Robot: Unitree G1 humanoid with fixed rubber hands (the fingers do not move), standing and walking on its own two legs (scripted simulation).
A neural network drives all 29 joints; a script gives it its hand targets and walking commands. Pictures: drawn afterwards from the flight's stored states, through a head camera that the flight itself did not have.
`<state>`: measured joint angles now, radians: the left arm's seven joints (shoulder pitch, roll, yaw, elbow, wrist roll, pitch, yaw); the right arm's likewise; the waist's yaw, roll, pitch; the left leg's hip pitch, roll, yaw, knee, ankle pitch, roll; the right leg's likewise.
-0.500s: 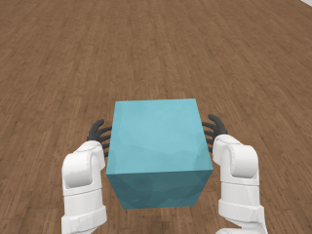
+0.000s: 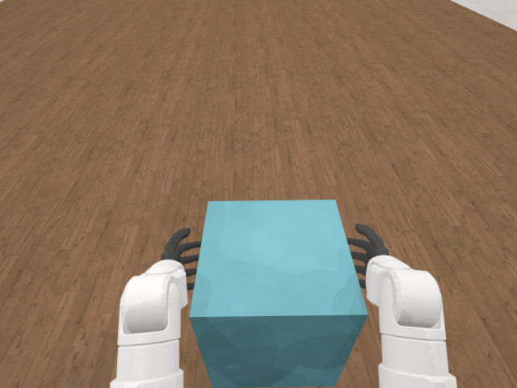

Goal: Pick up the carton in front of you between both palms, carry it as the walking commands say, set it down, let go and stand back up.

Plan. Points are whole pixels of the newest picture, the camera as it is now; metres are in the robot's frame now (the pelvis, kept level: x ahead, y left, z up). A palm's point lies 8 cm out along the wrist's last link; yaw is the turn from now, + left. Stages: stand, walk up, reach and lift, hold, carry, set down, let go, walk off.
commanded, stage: carry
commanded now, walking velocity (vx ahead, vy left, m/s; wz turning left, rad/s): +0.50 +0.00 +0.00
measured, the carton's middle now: (272, 295) +0.27 +0.00 +0.00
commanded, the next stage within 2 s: none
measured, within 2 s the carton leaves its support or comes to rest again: neither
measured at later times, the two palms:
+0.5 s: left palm (185, 149) +0.59 +0.17 +0.08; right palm (321, 145) +0.57 -0.12 +0.09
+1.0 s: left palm (220, 89) +0.90 +0.12 +0.07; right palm (320, 86) +0.91 -0.18 +0.07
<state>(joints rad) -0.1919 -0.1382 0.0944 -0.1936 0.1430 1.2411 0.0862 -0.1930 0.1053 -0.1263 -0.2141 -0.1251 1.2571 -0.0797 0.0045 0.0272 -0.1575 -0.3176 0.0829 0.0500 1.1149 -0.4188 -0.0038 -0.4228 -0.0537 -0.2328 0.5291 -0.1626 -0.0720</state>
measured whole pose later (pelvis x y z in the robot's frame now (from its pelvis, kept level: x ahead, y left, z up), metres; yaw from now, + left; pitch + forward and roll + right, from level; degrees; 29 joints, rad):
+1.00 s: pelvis +0.64 -0.03 +0.00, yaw +0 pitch +4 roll +0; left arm -0.18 -0.14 0.09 -0.24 0.13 1.21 0.09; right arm -0.16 0.13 -0.13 -0.28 -0.14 1.23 -0.08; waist 0.01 0.02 -0.07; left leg -0.30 0.08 0.06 1.13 -0.40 -0.01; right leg -0.41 -0.04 -0.24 0.49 -0.15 -0.08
